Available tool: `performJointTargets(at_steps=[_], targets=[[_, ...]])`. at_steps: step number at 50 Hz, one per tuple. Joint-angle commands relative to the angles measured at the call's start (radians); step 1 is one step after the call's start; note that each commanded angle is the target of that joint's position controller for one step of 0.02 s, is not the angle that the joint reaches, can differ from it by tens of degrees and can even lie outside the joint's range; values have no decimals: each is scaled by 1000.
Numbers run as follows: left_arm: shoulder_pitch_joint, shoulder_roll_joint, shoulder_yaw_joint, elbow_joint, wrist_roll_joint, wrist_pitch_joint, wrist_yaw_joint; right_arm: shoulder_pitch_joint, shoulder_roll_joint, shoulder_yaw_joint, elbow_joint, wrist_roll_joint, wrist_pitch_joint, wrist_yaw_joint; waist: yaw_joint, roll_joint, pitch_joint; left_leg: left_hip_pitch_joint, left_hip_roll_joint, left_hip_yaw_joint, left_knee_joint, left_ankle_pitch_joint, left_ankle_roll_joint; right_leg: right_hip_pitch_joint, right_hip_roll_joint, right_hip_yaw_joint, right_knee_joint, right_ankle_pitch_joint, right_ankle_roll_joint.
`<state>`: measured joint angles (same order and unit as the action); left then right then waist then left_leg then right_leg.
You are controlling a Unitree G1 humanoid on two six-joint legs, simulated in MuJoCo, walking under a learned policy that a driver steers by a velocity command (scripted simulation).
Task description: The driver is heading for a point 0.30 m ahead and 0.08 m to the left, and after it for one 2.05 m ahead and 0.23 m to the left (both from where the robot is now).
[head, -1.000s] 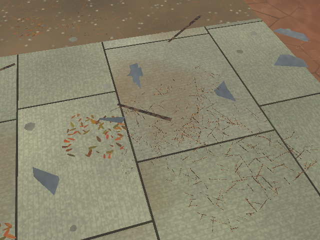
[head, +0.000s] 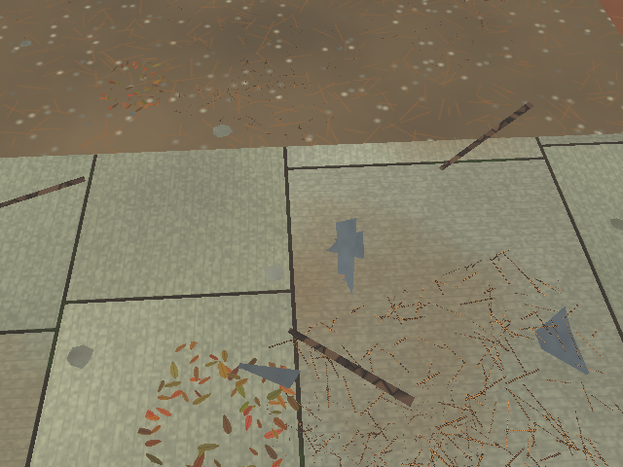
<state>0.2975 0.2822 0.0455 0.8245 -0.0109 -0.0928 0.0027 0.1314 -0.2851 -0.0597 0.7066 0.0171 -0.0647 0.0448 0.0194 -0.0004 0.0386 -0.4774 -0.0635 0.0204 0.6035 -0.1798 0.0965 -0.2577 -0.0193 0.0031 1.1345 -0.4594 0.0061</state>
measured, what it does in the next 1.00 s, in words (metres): walks ahead, turning left: right foot, then left foot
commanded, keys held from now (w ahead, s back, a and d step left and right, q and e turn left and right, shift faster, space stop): w+q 0.14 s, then q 0.26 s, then no key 0.60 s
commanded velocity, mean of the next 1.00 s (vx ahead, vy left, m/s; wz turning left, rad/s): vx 0.19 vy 0.00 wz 0.35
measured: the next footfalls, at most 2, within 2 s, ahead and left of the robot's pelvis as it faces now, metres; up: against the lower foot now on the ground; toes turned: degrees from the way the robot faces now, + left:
right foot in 0.38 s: +0.40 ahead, -0.08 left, +0.00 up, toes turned +19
left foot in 0.74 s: +0.26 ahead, +0.13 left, +0.00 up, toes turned +18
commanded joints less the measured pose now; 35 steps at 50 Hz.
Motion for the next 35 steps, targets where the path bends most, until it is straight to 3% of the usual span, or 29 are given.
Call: performJointTargets(at_steps=[1, 3, 5, 7, 10, 14, 17, 18, 19, 20, 21, 22, 23, 24, 26, 27, 29, 31, 33, 35], targets=[[-95, 128, 21, -136, 5, -63, -1, 156, -138, -43, -37, -2, -4, -16, -72, 1, -154, 538, 289, -484, -297, 137, 212, -509, -64, 87, 102, 94, -14], [-72, 131, 33, -143, 23, -38, 3, 99, -111, -33, -66, -14, -3, -19, -11, 31, -112, 364, 242, -409, -347, 249, 204, -388, -90, 86, 12, 135, 3], [-59, 102, 28, -147, 28, -17, 6, 103, -126, -39, -66, -9, -7, -28, 5, 43, -96, 282, 223, -357, -371, 313, 212, -361, -86, 65, -66, 164, 30], [-118, 82, 22, -168, 32, -8, 10, 128, -152, -47, -58, -5, -7, -41, -8, 46, -70, 234, 198, -311, -382, 324, 199, -370, -71, 51, -183, 262, 54], [-230, 54, 11, -194, 34, -12, 8, 158, -164, -53, -44, 1, 12, -58, -43, 72, -55, 183, 125, -231, -315, 462, 128, -284, -4, 30, -424, 448, 60], [-309, 74, 19, -217, 16, -13, -8, 214, -162, -55, -26, 9, 45, -75, -73, 109, -91, 246, 133, -316, -222, 394, 77, -209, 65, 50, -586, 519, 50], [-260, 115, 38, -208, 20, -22, -13, 172, -148, -55, -50, 4, 59, -86, -32, 133, -109, 333, 147, -422, -102, 362, 47, -159, 62, 88, -676, 461, 13], [-205, 122, 44, -196, 27, -29, -10, 134, -135, -51, -68, 6, 60, -87, 6, 128, -130, 324, 112, -415, -23, 343, 18, -70, 41, 75, -750, 549, -10], [-130, 168, 54, -193, 46, -32, -3, 128, -87, -35, -95, -5, 55, -84, 29, 59, -234, 245, 54, -367, 162, 219, -23, 143, -90, 160, -722, 775, -70], [-93, 205, 55, -201, 65, -20, 7, 293, -19, -17, -88, -21, 52, -80, -38, -186, -348, 7, -75, -258, 432, -454, -87, 445, -355, 410, -641, 1218, -219], [-49, 193, 60, -177, 35, 1, 0, 409, -99, -19, -79, -4, 49, -72, -49, -312, -460, -117, -45, -217, 634, -576, -118, 525, -491, 658, -664, 1032, -343], [-94, 129, 45, -205, 24, 13, 2, 349, -172, -41, -55, 6, 62, -75, -21, -172, -374, -161, 2, -219, 724, -482, -153, 435, -414, 590, -705, 816, -314], [-134, 90, 30, -212, 27, 28, 5, 246, -190, -48, -70, 5, 81, -80, -3, -103, -280, -182, 22, -178, 736, -407, -171, 338, -341, 456, -724, 690, -264], [-172, 72, 18, -213, 30, 40, 4, 200, -177, -49, -76, 1, 101, -86, -9, -74, -213, -167, 40, -163, 713, -370, -181, 227, -286, 378, -752, 621, -242], [-222, 88, 18, -197, 39, 53, 2, 193, -114, -35, -86, -1, 119, -86, -46, -114, -124, -49, 58, -121, 584, -324, -180, 27, -202, 250, -815, 567, -218], [-232, 90, 19, -189, 41, 53, 0, 207, -81, -25, -83, -4, 118, -85, -56, -133, -122, 3, 54, -94, 503, -313, -180, -8, -176, 200, -826, 587, -218], [-239, 93, 22, -175, 36, 54, -1, 202, -50, -12, -79, -16, 110, -84, -54, -146, -154, 89, 63, -67, 348, -297, -176, -13, -175, 157, -822, 667, -236], [-226, 109, 28, -160, 25, 59, -2, 170, -53, -7, -82, -19, 106, -78, -33, -158, -187, 145, 76, -59, 223, -231, -164, 14, -199, 164, -816, 648, -251], [-211, 125, 29, -148, 16, 69, -2, 154, -72, -10, -83, -17, 107, -70, -24, -158, -185, 195, 74, -48, 117, -168, -146, 13, -211, 181, -816, 506, -250], [-223, 118, 22, -140, 6, 77, -3, 166, -66, -11, -70, -22, 107, -60, -50, -144, -153, 301, 56, -19, -65, -41, -109, -55, -187, 169, -804, 312, -210]])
